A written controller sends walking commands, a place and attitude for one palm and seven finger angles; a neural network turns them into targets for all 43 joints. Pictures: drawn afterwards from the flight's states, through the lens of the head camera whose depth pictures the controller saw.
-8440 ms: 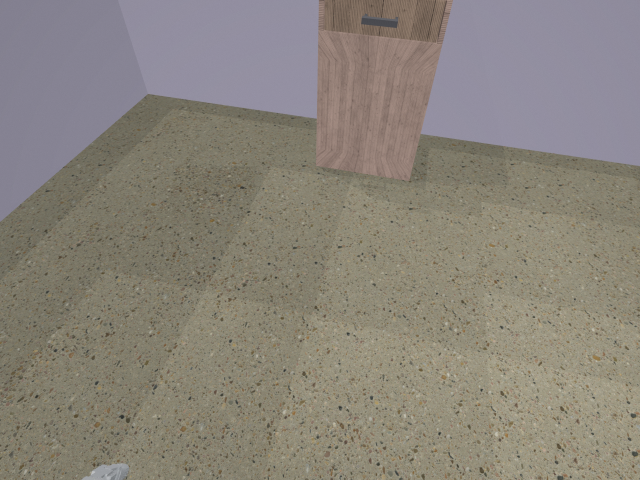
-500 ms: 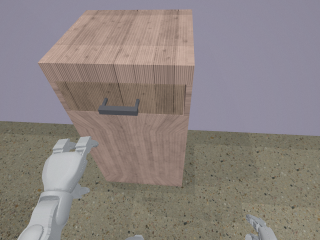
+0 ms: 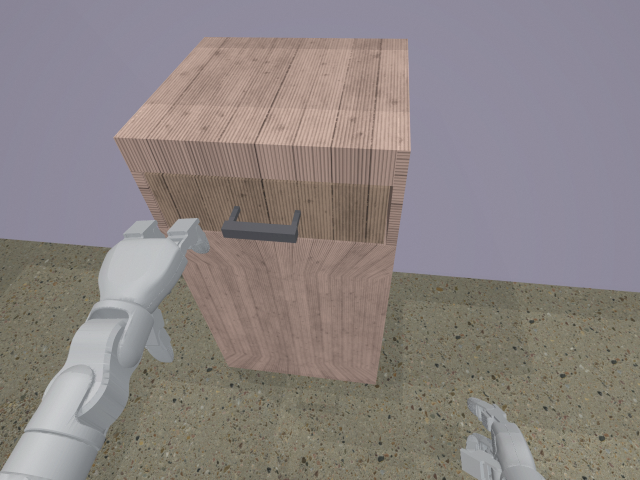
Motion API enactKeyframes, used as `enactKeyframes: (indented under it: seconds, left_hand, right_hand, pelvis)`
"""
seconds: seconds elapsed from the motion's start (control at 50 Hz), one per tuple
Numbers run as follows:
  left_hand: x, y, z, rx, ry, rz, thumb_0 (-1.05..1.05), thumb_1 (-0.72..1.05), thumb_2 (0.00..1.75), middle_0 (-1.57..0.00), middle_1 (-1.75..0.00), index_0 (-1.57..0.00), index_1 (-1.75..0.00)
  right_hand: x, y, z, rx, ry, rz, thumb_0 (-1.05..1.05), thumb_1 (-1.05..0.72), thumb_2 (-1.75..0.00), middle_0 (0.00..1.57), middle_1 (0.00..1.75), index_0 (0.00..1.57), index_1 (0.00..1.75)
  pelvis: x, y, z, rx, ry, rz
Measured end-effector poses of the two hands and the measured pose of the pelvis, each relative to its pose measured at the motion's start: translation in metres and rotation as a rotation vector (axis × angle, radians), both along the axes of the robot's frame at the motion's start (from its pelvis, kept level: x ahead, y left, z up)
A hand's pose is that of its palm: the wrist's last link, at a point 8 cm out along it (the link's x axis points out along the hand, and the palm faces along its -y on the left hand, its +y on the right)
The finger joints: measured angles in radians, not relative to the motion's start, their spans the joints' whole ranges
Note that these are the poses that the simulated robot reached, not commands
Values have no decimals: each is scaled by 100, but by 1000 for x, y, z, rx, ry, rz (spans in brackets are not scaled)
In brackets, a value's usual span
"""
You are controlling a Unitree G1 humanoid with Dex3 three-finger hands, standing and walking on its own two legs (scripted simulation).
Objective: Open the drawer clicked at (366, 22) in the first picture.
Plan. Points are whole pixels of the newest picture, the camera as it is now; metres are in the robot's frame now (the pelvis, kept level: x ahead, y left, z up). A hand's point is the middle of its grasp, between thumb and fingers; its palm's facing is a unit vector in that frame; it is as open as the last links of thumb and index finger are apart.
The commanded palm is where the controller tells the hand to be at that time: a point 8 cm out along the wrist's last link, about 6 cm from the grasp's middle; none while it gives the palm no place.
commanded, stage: raise the hand with hooked fingers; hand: left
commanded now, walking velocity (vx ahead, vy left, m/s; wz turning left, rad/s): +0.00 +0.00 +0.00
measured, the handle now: (263, 222) +0.53 +0.18 -0.02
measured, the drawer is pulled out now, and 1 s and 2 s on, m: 0.00 0.00 0.00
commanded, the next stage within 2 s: move the hooked fingers above the handle in 0.40 s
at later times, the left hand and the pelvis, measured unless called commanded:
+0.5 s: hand (175, 282) +0.31 +0.23 +0.09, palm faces +0.05 -0.10 -0.99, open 13.8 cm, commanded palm +0.29 +0.23 +0.15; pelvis +0.01 -0.01 +0.00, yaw +0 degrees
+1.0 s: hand (204, 263) +0.36 +0.21 +0.07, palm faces -0.01 -0.08 -1.00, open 13.8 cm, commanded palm +0.35 +0.22 +0.13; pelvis +0.01 -0.01 +0.00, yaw +0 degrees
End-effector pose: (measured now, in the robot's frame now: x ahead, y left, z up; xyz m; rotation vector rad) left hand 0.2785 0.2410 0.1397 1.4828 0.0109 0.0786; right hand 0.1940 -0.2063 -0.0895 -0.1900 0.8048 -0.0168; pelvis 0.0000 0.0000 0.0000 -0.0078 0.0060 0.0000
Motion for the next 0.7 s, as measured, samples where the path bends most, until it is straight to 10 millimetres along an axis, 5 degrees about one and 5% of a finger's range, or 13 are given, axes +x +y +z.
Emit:
enactKeyframes:
  seconds: [0.34, 0.52, 0.7]
  left_hand:
    - [6, -12, -2, -14, 12, -79, 0, -49, 30, -32, -120, -32, -120]
    - [12, -7, 3, -9, 1, -10, 0, -49, 30, -32, -120, -32, -121]
    - [21, -23, -5, -14, 29, -74, 0, -49, 30, -32, -120, -32, -121]
  right_hand:
    - [-26, -41, -12, -53, 107, -66, 1, -91, -90, 20, 30, 20, 30]
    - [-19, -39, -12, -23, 94, -74, 1, -91, -90, 20, 30, 20, 30]
    - [-9, -32, -9, -17, 65, -59, 1, -91, -90, 20, 30, 20, 30]
  pelvis:
    - [6, -7, 2, 2, 18, 1]
    - [8, -10, 2, 6, 21, 0]
    - [9, -10, 1, 7, 24, 3]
